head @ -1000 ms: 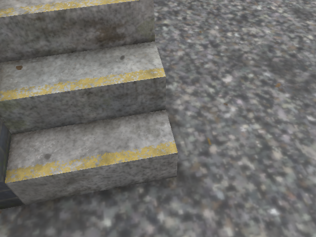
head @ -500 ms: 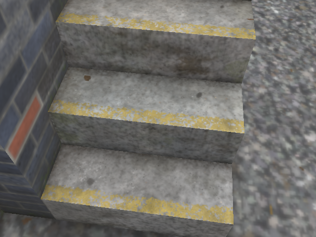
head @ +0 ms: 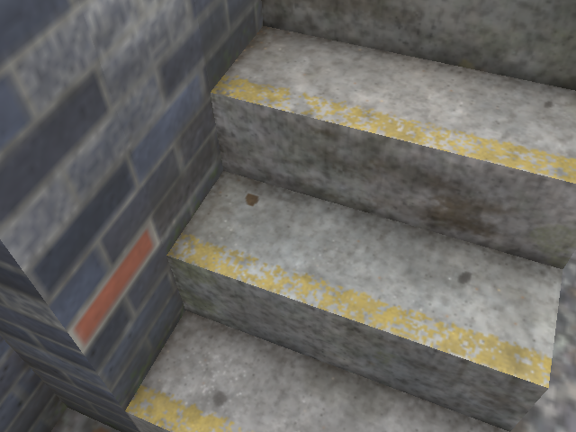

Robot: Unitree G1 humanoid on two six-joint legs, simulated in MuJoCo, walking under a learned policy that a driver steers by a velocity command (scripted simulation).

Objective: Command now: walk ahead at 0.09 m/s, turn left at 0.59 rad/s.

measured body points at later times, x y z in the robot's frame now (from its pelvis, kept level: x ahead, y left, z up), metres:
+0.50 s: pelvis -0.02 +0.02 +0.01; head -0.01 +0.04 +0.46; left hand +0.04 +0.29 -0.13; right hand +0.11 -0.22 -0.11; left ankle -0.05 +0.13 -0.73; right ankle -0.06 -0.09 -0.66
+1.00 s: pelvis -0.07 -0.02 +0.02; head -0.05 -0.04 +0.47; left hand +0.09 +0.23 -0.10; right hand -0.04 -0.31 -0.11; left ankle -0.01 +0.12 -0.69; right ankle -0.12 -0.08 -0.73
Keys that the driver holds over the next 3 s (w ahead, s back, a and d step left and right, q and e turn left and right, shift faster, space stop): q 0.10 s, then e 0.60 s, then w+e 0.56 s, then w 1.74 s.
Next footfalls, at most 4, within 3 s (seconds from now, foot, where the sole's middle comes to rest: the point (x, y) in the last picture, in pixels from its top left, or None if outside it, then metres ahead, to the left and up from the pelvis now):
0.34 left None -0.01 0.13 -0.77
0.72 right None -0.08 -0.09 -0.77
1.14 left None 0.07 0.06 -0.77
1.54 right None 0.02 -0.20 -0.77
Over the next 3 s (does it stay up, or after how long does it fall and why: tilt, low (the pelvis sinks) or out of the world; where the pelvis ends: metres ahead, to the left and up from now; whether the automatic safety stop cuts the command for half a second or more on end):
stays up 0.44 -0.17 0.27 its command is cut before an obstacle after 1.8 s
